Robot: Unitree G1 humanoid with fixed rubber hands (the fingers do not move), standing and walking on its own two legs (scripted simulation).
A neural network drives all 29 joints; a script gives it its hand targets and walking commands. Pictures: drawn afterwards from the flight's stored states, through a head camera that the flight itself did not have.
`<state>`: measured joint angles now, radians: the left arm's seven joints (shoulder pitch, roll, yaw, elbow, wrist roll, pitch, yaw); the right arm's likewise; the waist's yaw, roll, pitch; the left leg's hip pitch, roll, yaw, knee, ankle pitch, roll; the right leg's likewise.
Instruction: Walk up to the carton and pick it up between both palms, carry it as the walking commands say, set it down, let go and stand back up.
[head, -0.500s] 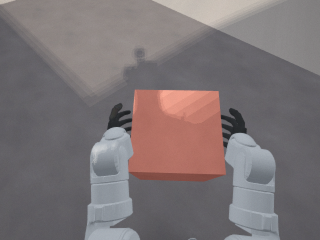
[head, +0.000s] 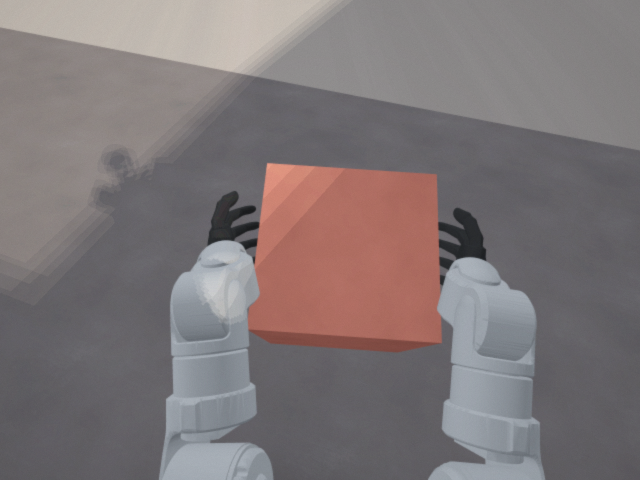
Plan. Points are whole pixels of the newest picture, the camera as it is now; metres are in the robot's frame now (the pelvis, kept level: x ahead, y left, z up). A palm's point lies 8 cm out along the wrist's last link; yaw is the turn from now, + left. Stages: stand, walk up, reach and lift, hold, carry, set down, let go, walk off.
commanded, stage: carry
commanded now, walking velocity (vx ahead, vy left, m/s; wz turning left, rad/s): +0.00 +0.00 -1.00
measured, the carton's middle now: (341, 271) +0.39 +0.03 +0.05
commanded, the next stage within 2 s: none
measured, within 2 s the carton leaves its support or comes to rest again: neither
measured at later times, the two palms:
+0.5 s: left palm (380, 282) +0.33 -0.01 +0.11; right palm out of the picture +0.21 -0.26 +0.11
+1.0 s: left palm (639, 437) +0.19 -0.25 +0.09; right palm out of the picture -0.04 -0.39 +0.09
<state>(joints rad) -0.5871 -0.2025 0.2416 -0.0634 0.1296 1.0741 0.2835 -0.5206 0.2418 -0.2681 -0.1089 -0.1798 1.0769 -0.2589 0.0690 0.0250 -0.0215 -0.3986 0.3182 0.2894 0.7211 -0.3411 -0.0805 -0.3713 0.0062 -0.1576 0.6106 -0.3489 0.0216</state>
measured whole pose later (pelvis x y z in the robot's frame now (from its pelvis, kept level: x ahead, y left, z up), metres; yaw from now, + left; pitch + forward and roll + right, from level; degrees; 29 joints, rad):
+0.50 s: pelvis -0.04 +0.00 +0.01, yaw -28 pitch +3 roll -1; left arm -0.52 -0.23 0.26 -0.12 0.14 1.08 0.29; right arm -0.51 0.24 -0.25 -0.09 -0.14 1.08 -0.28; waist 0.04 -0.03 0.02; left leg -0.38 0.13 0.18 0.65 -0.32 0.00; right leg -0.61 0.04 -0.05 1.05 -0.47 0.02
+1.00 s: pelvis -0.11 -0.02 +0.00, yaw -54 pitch +4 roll +1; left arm -0.56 -0.26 0.26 -0.07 0.18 1.03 0.29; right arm -0.53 0.21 -0.26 -0.10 -0.10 1.07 -0.30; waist -0.05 -0.03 0.05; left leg -0.54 0.06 0.05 0.95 -0.47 -0.14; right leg -0.51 0.12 0.08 0.63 -0.19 -0.07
